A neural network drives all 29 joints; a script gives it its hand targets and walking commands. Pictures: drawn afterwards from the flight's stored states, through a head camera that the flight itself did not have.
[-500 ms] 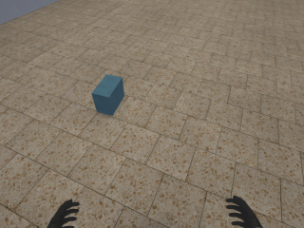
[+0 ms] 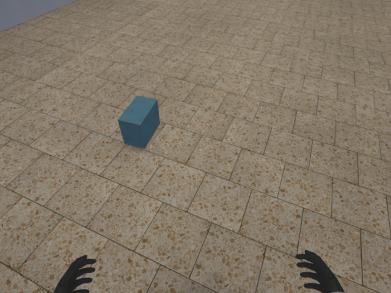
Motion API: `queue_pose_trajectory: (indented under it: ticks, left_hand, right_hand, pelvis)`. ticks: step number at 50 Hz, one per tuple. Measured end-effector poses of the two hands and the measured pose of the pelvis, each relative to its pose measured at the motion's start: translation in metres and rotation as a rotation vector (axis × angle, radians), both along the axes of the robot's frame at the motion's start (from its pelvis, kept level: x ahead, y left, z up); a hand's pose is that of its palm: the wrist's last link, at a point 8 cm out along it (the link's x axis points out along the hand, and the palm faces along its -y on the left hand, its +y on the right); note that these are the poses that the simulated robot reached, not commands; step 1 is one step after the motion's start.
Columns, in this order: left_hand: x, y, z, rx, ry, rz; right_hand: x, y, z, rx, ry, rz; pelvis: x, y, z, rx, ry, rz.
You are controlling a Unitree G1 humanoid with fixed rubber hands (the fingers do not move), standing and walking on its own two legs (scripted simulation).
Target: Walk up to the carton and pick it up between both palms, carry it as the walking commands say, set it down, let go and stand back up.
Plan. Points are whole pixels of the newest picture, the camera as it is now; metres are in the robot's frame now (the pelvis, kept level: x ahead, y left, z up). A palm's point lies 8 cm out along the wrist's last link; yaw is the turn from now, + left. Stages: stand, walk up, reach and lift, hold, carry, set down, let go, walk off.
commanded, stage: stand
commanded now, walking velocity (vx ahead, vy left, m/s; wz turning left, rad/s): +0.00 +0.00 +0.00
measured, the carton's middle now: (140, 121) +1.30 +0.34 -0.64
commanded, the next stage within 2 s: walk up in 1.22 s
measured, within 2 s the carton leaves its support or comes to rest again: neither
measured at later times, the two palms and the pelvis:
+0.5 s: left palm out of the picture +0.14 +0.26 -0.07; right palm out of the picture +0.15 -0.27 -0.06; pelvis -0.01 +0.00 +0.00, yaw +0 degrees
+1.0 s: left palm out of the picture +0.13 +0.26 -0.06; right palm out of the picture +0.13 -0.28 -0.06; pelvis -0.02 -0.01 +0.00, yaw +0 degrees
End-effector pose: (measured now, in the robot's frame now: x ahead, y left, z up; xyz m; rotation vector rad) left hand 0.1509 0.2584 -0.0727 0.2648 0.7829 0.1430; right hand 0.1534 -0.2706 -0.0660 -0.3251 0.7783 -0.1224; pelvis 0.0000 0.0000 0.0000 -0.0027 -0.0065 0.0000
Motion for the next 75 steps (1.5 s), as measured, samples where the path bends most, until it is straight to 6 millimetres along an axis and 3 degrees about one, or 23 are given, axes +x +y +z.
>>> queue_pose_trajectory:
  ticks: [44, 71, 75]
  left_hand:
    - [-0.017, -0.002, 0.007, 0.01, -0.029, -0.003]
    - [-0.019, -0.008, 0.011, 0.017, -0.036, -0.005]
    - [-0.033, 0.009, 0.015, 0.055, -0.023, -0.01]
  right_hand:
    - [-0.018, -0.007, 0.005, -0.003, -0.027, 0.006]
    - [-0.019, -0.015, 0.004, 0.003, -0.03, 0.009]
    - [-0.016, -0.018, 0.006, 0.005, -0.004, 0.058]
  pelvis:
    - [-0.02, -0.004, 0.0, 0.006, -0.028, 0.0]
    - [-0.021, -0.011, 0.001, 0.015, -0.03, 0.0]
    - [-0.019, -0.005, 0.003, 0.011, -0.02, -0.001]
